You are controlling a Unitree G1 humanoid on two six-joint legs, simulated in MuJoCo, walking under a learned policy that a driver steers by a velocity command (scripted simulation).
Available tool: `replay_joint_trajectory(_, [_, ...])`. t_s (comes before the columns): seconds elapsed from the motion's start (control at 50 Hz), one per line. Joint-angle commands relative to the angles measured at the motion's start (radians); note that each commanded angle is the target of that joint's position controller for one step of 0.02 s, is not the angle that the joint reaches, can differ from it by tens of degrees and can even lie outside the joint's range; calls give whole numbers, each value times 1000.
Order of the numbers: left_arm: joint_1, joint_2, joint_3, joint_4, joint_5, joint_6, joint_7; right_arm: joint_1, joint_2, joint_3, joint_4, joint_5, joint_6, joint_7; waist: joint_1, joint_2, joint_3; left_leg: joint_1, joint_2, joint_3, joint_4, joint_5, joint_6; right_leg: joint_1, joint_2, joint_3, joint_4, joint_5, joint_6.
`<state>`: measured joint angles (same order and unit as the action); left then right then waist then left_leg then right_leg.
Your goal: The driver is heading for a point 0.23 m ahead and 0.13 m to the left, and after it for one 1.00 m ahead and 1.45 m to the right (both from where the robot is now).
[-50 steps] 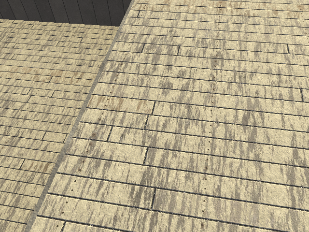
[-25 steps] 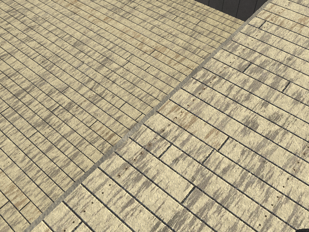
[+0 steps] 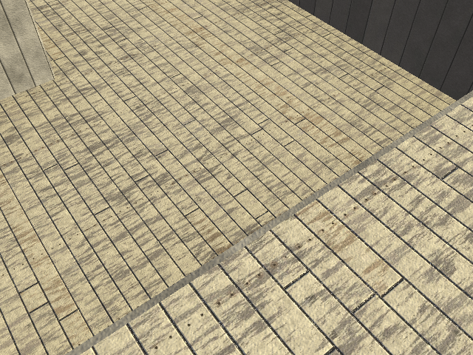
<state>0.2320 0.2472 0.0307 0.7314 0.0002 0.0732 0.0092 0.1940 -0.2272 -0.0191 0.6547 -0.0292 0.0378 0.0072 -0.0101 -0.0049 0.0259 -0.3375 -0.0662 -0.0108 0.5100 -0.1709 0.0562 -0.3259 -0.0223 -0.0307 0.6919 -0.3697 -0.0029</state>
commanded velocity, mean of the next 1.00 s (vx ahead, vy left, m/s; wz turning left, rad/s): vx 0.17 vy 0.00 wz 0.63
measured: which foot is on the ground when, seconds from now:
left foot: down 0.00-0.08, up 0.10-0.36, down 0.38-0.82, up 0.84-1.00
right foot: up 0.00-0.02, down 0.04-0.38, up 0.40-0.80, down 0.82-1.00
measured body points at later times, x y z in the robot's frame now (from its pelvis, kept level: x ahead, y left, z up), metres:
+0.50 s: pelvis -0.02 +0.01 +0.00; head +0.01 +0.05 +0.45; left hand +0.05 +0.31 -0.12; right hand +0.17 -0.23 -0.09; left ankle -0.04 +0.08 -0.73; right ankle +0.01 -0.12 -0.67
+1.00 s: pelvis +0.05 +0.04 +0.01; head +0.08 +0.03 +0.46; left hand -0.07 +0.30 -0.10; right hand +0.35 -0.04 -0.08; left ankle +0.00 +0.15 -0.67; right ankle +0.09 -0.08 -0.73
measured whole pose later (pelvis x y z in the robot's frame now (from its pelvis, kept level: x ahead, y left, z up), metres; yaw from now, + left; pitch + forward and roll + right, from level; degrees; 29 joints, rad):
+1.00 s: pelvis +0.05 +0.04 +0.01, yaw +37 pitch +2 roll +0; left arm 0.35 0.26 0.02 0.74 0.03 -0.02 0.02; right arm 0.17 -0.29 -0.04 0.59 -0.05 0.00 0.02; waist 0.05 0.05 -0.02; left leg -0.54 -0.09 -0.11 0.98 -0.36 0.01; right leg -0.18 0.02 0.04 0.45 -0.30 -0.01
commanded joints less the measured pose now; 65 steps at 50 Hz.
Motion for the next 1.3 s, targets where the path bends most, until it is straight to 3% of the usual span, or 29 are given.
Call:
replay_joint_trajectory(0.02, [77, 45, 5, -27, 13, -30, 1, -16, -104, -23, -51, 10, -12, -3, 36, 65, -90, -61, 209, -253, -143, -41, 74, 229, -18, 30, -282, 172, -35])
replay_joint_trajectory(0.04, [75, 94, 7, -37, 37, -48, 6, 12, -63, -14, -51, 9, -15, -6, 10, -57, -83, -93, 146, -203, -55, -118, 22, 236, -166, 203, -387, 134, -58])
replay_joint_trajectory(0.06, [-24, 158, 23, -50, 23, -52, 8, 42, -49, -13, -50, 19, -12, 0, -49, -211, -26, -11, 27, -81, -53, -132, -8, 44, -239, 279, -435, 99, -103])
replay_joint_trajectory(0.14, [-39, 179, 48, -59, 9, -46, 24, 8, -137, -57, -32, 2, -9, 22, -4, -202, 32, -35, -5, -27, 163, -117, -5, 41, -218, 163, -411, 57, -118])
replay_joint_trajectory(0.22, [-8, 145, 44, -69, 17, -45, 34, 10, -78, -61, -52, 9, 2, 20, 29, -108, -20, -154, 41, 20, 384, -348, -18, 189, -323, 116, -321, 525, -215])
replay_joint_trajectory(0.34, [-44, 178, 61, -76, 15, -34, 26, 56, -80, -70, -73, 28, 9, 23, 16, -139, -89, 26, 30, 96, 115, -196, -15, 190, -296, -52, -174, 488, -114])
replay_joint_trajectory(0.36, [-32, 180, 66, -70, 13, -34, 23, 81, -94, -75, -69, 20, 2, 15, -6, -80, -91, 115, 31, 42, -11, -68, 2, 119, -270, -99, -77, 364, -57])
replay_joint_trajectory(0.38, [-8, 151, 62, -87, 15, -29, 16, 118, -200, -101, -72, 3, -11, 3, -16, 157, -80, 220, 188, -257, -168, 136, 53, -64, -173, -176, 177, 79, 17])
replay_joint_trajectory(0.4, [-86, 89, 37, -170, 11, -19, 21, 182, -333, -132, -78, 8, -15, 4, -38, 327, -51, 274, 398, -610, -161, 568, 219, -339, 15, -104, 330, -317, 72])
replay_joint_trajectory(0.44, [-138, 109, 36, -165, 8, -13, 35, 230, -276, -125, -50, 17, -8, -5, -60, 141, -66, 275, 357, -514, -143, 444, 285, -376, -11, 70, 494, -233, 56])
replay_joint_trajectory(0.5, [-129, 145, 48, -135, 22, -33, 25, 63, -201, -95, -93, 25, 14, -21, -1, 109, -51, 217, 204, -366, -147, 377, 185, -329, -23, 79, 432, -22, 54])
replay_joint_trajectory(0.56, [-113, 119, 38, -122, 20, -24, 15, 103, -226, -104, -86, 21, 10, -13, -8, 53, -95, 227, 180, -371, -129, 382, 174, -299, 3, 77, 376, 6, 64])
replay_joint_trajectory(0.66, [-177, 127, 29, -148, 31, -23, 6, 136, -244, -110, -95, 3, 12, 7, -43, 146, -73, 155, 138, -573, -259, -479, 203, -280, 45, 98, 182, -16, 71])
replay_joint_trajectory(0.74, [-212, 112, 17, -169, 17, -55, 6, 79, -244, -106, -118, 0, 3, 17, -34, 124, -35, 44, 110, -620, -215, -430, 192, -141, 81, 102, 23, -11, 55])
replay_joint_trajectory(0.78, [-90, 110, 20, -137, -6, -68, 18, -42, -226, -97, -154, 9, 0, 22, 57, 122, -18, -168, 56, -593, -168, -415, 140, 148, 89, 97, -152, 54, 26])
replay_joint_trajectory(0.8, [10, 125, 26, -110, -9, -72, 33, -82, -196, -90, -165, 20, -4, 17, 118, 74, -7, -314, -2, -544, -87, -451, 88, 346, 72, 78, -266, 154, 13])
replay_joint_trajectory(0.84, [110, 300, 57, -122, 46, -96, 48, 12, -63, -48, -181, 27, -27, -2, 96, -197, -112, -497, -170, -235, 429, -461, 13, 490, -362, 637, -455, -372, -91])
replay_joint_trajectory(0.86, [57, 293, 62, -108, 61, -99, 43, 11, -127, -55, -186, 0, -40, -9, 47, -139, -52, -521, -78, -230, 534, -313, 8, 347, -385, 789, -493, -427, -171])
replay_joint_trajectory(0.9, [40, 152, 27, -94, 43, -112, 24, 31, -159, -62, -129, -28, -49, 1, 15, -38, 21, -459, -41, -216, 570, -219, -10, 253, -272, 589, -469, -283, -188])
replay_joint_trajectory(0.92, [40, 133, 20, -86, 43, -115, 19, 45, -142, -56, -112, -27, -48, 9, 12, -86, 29, -423, -49, -192, 572, -194, -26, 233, -206, 475, -462, -105, -178])
replay_joint_trajectory(0.98, [30, 129, 12, -54, 20, -117, 6, 14, -103, -28, -119, -29, -46, 12, -24, -144, 6, -259, -8, -28, 454, -180, -71, 148, -115, 247, -355, 685, -177])
replay_joint_trajectory(1.04, [84, 185, 33, -34, 9, -94, 6, -89, -53, 1, -138, 5, -48, 1, 30, -196, -34, -70, -43, 51, 223, -124, -92, 113, -56, 221, -274, 909, -149])
replay_joint_trajectory(1.1, [71, 218, 54, -56, -17, -73, 14, 12, -97, -10, -112, 11, -53, -30, -30, -168, -81, 135, -28, 11, -51, 106, -55, 77, -40, 286, -138, 758, -95])
replay_joint_trajectory(1.12, [50, 178, 47, -85, -27, -87, 9, 86, -170, -30, -103, -1, -60, -45, -63, -77, -147, 334, 105, -100, -90, 224, -20, -41, -3, 267, 13, 558, -46])
replay_joint_trajectory(1.14, [126, 52, 18, -125, -23, -91, 13, 164, -243, -43, -120, -5, -59, -56, -47, 208, -305, 565, 461, -379, -38, 626, 59, -206, 84, 152, 280, -149, -7])
replay_joint_trajectory(1.16, [204, 124, 40, -106, -2, -73, 27, 173, -257, -50, -104, 17, -39, -55, -49, 262, -392, 500, 536, -470, -31, 686, 178, -244, 106, 96, 467, -343, -2])
replay_joint_trajectory(1.18, [163, 162, 58, -93, 17, -57, 32, 127, -181, -32, -120, 22, -33, -55, -41, 143, -293, 424, 482, -418, -60, 532, 186, -295, 67, 104, 563, -281, 0])
replay_joint_trajectory(1.22, [79, 139, 63, -106, 19, -36, 19, 15, -84, 4, -132, 9, -31, -62, -1, 134, -126, 269, 373, -237, -120, 451, 148, -328, 27, 74, 605, -152, 27])
replay_joint_trajectory(1.3, [89, 118, 68, -105, 4, 9, -2, -2, -99, -7, -125, -6, -37, -71, 37, 152, -105, 135, 337, -66, -143, 449, 151, -252, 38, 33, 642, -27, 68])
Keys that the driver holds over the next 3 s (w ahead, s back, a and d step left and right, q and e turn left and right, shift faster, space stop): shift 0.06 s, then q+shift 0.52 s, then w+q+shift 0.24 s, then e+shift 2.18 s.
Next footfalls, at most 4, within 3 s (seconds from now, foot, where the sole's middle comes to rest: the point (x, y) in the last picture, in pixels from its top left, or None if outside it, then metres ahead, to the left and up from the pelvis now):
0.04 right None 0.04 -0.12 -0.77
0.38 left None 0.00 0.09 -0.77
0.82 right None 0.12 -0.05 -0.77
1.12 left None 0.10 0.20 -0.77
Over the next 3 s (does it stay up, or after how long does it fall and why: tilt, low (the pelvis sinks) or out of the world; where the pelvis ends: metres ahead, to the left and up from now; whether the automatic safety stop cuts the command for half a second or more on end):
stays up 0.11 0.06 0.00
